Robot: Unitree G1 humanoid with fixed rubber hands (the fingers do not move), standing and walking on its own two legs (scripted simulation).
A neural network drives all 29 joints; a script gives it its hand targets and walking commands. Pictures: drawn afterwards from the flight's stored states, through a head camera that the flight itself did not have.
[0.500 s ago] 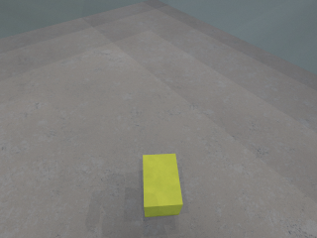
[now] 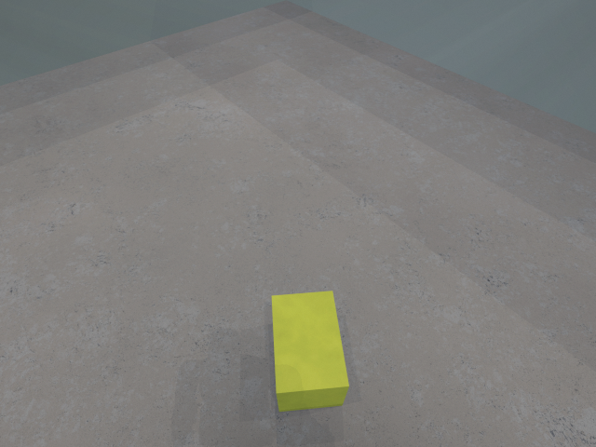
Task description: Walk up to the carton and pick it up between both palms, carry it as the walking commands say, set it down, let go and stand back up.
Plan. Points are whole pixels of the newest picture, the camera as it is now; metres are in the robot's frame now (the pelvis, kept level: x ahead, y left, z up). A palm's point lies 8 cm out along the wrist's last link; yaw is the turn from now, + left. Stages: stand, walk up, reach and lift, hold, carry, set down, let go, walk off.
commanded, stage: walk up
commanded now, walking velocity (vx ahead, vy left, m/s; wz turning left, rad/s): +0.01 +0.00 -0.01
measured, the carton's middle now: (306, 350) +0.49 -0.03 -0.68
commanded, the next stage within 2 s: stand in 0.12 s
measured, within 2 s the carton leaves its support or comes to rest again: neither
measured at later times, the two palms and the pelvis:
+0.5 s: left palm out of the picture +0.09 +0.23 -0.15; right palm out of the picture +0.10 -0.23 -0.15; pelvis -0.02 +0.00 -0.03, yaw +0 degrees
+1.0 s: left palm out of the picture +0.15 +0.21 -0.18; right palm (434, 438) +0.16 -0.21 -0.18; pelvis -0.07 +0.02 -0.07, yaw -1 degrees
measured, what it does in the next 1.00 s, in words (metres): lowers itself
